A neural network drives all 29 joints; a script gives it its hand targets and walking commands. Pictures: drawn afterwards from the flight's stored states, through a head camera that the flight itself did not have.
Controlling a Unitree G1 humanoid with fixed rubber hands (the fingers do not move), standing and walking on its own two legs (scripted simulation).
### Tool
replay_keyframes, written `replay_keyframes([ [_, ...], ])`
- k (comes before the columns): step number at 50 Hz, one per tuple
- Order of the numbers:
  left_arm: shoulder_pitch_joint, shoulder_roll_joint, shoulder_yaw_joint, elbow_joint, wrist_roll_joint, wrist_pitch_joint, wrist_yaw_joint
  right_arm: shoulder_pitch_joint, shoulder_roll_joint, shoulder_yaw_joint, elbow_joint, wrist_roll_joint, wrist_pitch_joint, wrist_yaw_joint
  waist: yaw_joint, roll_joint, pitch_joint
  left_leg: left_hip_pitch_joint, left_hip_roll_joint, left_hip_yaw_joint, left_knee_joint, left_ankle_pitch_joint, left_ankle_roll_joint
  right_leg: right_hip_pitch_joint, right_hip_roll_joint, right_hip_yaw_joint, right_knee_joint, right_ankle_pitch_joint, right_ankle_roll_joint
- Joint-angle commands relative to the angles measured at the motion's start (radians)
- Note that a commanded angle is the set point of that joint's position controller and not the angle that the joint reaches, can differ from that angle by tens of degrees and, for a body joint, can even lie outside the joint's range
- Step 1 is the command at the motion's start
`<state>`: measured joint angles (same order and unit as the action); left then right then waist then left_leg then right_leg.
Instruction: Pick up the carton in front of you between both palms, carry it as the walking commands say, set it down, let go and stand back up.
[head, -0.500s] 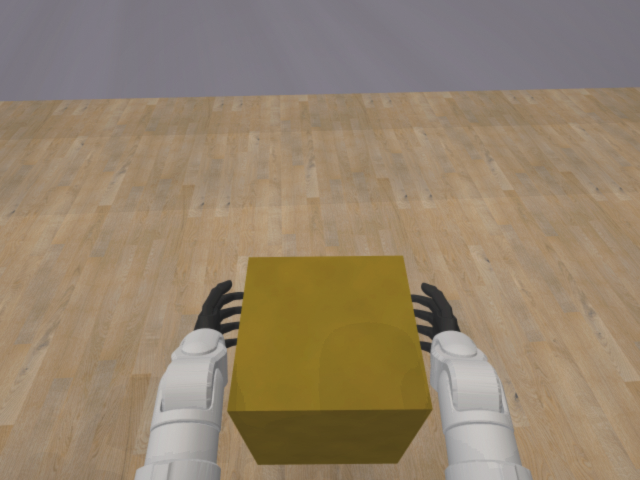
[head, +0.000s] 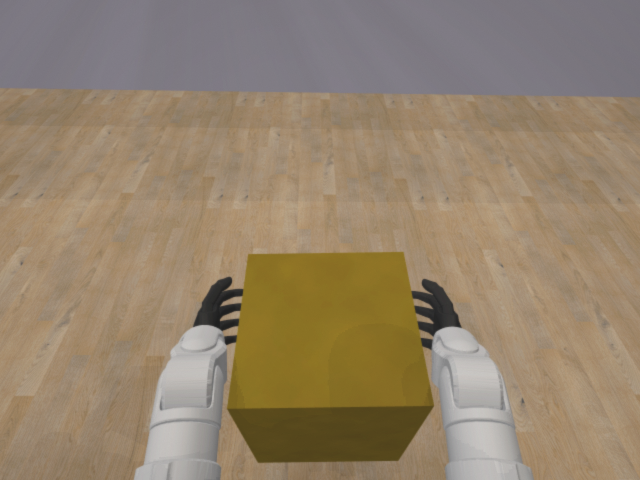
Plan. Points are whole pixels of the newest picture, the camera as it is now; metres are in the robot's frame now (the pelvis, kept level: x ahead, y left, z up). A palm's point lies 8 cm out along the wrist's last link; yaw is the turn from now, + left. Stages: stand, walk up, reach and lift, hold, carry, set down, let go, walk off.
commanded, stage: hold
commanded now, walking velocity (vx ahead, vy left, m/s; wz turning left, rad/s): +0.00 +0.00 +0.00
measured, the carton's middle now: (327, 362) +0.28 +0.00 -0.05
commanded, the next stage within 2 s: set down in 0.46 s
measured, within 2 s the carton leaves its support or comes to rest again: neither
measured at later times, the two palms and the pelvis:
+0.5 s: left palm (215, 341) +0.26 +0.14 +0.05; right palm (464, 347) +0.26 -0.17 +0.05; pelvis -0.03 -0.01 +0.00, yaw +0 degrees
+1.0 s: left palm (232, 357) +0.31 +0.14 -0.09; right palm (423, 358) +0.32 -0.16 -0.10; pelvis -0.02 +0.00 -0.04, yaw -1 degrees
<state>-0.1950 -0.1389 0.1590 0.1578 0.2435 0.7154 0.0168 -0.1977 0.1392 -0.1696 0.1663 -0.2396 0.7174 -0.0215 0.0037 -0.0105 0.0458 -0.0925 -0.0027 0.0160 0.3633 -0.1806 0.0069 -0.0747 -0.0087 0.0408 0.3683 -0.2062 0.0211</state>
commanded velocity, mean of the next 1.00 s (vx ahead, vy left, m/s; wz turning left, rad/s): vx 0.00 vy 0.00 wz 0.00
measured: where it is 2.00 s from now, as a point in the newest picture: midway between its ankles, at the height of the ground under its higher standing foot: outside the picture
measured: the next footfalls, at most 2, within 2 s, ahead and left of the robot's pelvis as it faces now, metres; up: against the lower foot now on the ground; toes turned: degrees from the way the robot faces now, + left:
none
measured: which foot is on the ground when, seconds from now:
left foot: down 0.00-1.00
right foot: down 0.00-1.00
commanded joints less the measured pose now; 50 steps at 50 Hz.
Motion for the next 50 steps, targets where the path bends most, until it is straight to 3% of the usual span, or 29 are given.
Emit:
replay_keyframes([
  [1,-0.452,-0.877,-0.524,-0.049,-0.231,-0.036,-0.220,-0.442,0.866,0.483,-0.027,0.209,-0.048,0.234,-0.023,0.018,-0.293,0.201,-0.072,-0.103,-0.013,0.270,-0.012,-0.024,0.113,0.047,-0.037,0.201,-0.032],
  [5,-0.499,-0.891,-0.492,0.013,-0.214,-0.025,-0.243,-0.472,0.890,0.438,0.048,0.184,-0.042,0.246,-0.028,0.022,-0.216,0.128,-0.074,-0.091,-0.030,0.099,-0.007,-0.039,0.098,0.043,-0.061,0.069,-0.039],
  [10,-0.556,-0.942,-0.441,0.096,-0.200,-0.026,-0.270,-0.579,0.940,0.432,0.091,0.193,-0.040,0.278,-0.006,0.007,-0.188,0.065,-0.072,-0.081,-0.041,-0.059,0.007,-0.048,0.083,0.038,-0.074,-0.069,-0.040],
  [16,-0.619,-0.981,-0.402,0.178,-0.192,-0.039,-0.303,-0.667,0.981,0.431,0.140,0.202,-0.049,0.309,0.005,-0.024,-0.195,0.050,-0.074,-0.071,-0.027,-0.127,0.014,-0.071,0.066,0.046,-0.090,-0.174,-0.041],
  [21,-0.653,-0.993,-0.388,0.217,-0.185,-0.039,-0.317,-0.692,0.986,0.407,0.185,0.199,-0.049,0.318,-0.001,-0.015,-0.181,0.042,-0.073,-0.071,-0.023,-0.157,0.010,-0.083,0.058,0.051,-0.097,-0.212,-0.043],
  [27,-0.689,-0.994,-0.356,0.238,-0.168,-0.039,-0.309,-0.738,0.971,0.375,0.215,0.190,-0.054,0.321,0.006,0.010,-0.163,0.028,-0.066,-0.074,-0.032,-0.170,0.007,-0.074,0.063,0.044,-0.081,-0.192,-0.040],
  [31,-0.737,-0.975,-0.262,0.323,-0.116,-0.069,-0.293,-0.790,0.935,0.282,0.301,0.137,-0.088,0.313,0.008,0.016,-0.140,0.002,-0.062,-0.074,-0.017,-0.181,0.010,-0.096,0.071,0.037,-0.042,-0.178,-0.045],
  [36,-0.755,-0.881,-0.083,0.438,0.001,-0.151,-0.244,-0.808,0.842,0.104,0.424,0.014,-0.180,0.270,0.012,0.021,-0.108,-0.080,-0.067,-0.078,0.052,-0.109,0.007,-0.199,0.084,0.027,0.046,-0.109,-0.052],
  [41,-0.662,-0.749,-0.002,0.462,0.074,-0.299,-0.191,-0.692,0.697,0.006,0.455,-0.077,-0.323,0.223,0.005,0.012,-0.192,-0.210,-0.083,-0.082,0.167,0.112,-0.008,-0.324,0.104,0.021,0.162,0.080,-0.041],
  [45,-0.625,-0.768,-0.090,0.437,0.034,-0.455,-0.178,-0.645,0.713,0.105,0.440,-0.035,-0.474,0.212,0.002,0.014,-0.413,-0.267,-0.103,-0.085,0.289,0.319,-0.026,-0.426,0.129,0.018,0.275,0.245,-0.031],
  [50,-0.688,-0.848,-0.283,0.397,-0.058,-0.619,-0.157,-0.735,0.787,0.325,0.398,0.069,-0.639,0.197,0.010,0.012,-0.783,-0.336,-0.113,-0.100,0.464,0.520,-0.035,-0.555,0.146,0.021,0.440,0.385,-0.013],
])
